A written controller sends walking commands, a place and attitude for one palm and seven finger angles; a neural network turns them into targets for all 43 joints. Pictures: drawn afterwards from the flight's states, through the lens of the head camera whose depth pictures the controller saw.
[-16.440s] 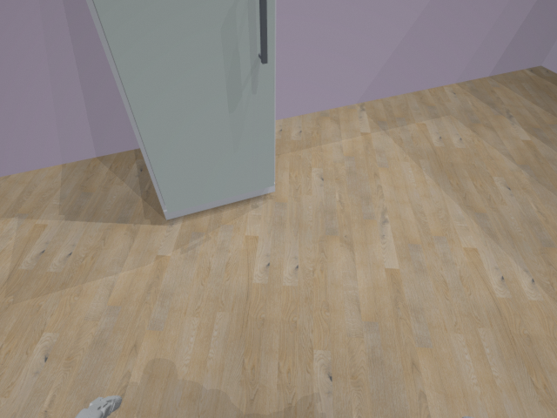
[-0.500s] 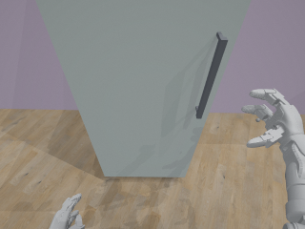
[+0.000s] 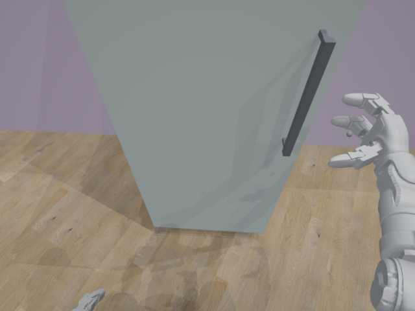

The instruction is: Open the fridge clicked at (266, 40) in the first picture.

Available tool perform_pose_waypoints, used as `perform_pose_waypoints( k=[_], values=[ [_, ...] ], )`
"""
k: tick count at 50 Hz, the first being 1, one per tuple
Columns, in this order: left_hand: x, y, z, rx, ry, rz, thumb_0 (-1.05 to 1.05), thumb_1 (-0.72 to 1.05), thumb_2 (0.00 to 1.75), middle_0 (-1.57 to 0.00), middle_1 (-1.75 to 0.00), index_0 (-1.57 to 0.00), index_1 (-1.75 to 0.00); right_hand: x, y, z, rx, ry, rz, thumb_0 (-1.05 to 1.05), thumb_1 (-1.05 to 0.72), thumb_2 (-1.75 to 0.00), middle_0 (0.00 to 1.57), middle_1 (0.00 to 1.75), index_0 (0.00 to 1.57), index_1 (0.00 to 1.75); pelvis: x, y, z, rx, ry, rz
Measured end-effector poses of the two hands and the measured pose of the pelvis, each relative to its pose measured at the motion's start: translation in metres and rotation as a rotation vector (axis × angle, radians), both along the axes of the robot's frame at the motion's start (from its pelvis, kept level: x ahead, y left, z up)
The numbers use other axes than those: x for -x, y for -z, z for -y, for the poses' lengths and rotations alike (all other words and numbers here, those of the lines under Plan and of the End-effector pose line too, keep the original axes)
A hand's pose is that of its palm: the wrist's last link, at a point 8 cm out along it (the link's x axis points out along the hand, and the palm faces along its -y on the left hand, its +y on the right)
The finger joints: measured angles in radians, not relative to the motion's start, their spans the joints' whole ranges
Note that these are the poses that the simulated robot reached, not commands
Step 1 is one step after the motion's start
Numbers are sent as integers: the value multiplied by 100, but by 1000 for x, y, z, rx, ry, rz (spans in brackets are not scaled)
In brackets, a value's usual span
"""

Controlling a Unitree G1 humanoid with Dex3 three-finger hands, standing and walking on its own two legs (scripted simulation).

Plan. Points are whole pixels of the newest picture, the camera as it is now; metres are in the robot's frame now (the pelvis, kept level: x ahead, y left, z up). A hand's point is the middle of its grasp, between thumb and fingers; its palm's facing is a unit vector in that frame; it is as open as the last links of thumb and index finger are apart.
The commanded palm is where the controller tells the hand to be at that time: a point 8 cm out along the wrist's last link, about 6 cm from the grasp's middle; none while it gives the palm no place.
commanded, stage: move the hooked fingers beside the handle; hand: right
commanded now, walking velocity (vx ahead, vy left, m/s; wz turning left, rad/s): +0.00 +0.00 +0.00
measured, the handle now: (301, 103) +0.53 -0.14 +0.12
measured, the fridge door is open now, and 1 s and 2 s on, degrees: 0 0 0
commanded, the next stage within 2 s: feel for the door with the fingertips in 1.04 s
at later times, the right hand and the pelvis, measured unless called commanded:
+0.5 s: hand (339, 118) +0.48 -0.20 +0.13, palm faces -0.03 +1.00 -0.01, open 14.0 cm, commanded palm +0.46 -0.25 +0.13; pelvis +0.01 +0.00 -0.01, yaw +2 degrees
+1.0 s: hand (341, 125) +0.46 -0.20 +0.13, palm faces -0.02 +1.00 -0.01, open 14.0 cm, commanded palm +0.44 -0.25 +0.13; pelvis +0.00 +0.00 -0.01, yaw +0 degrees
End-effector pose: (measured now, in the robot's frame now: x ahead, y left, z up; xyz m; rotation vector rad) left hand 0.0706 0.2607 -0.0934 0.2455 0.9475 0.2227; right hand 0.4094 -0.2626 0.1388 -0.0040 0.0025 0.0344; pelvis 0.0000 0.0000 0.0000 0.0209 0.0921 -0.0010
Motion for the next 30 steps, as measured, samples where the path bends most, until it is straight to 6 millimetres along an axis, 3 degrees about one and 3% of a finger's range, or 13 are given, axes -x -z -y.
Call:
perform_pose_waypoints(
  k=[19, 25, 30],
  values=[
    [56, 11, -13, -11, -98, -190, 0, 91, 90, -21, -30, -20, -29, -57, 6, -10, -13, 0, -30, -2, 50, -30, 30, 120, 30, 120, -4, 8, -5, -4, -19, -92],
    [61, 13, -11, 5, -120, -217, 0, 91, 90, -21, -30, -20, -29, -54, 9, -3, 6, 4, -11, -2, 50, -30, 30, 120, 30, 120, -10, 8, -4, -4, -33, -99],
    [50, 14, -7, 14, -106, -209, 0, 91, 90, -21, -30, -20, -29, -46, 12, -3, -4, -8, -21, -2, 50, -30, 30, 120, 30, 120, -14, 8, -3, -7, -23, -88]
  ],
)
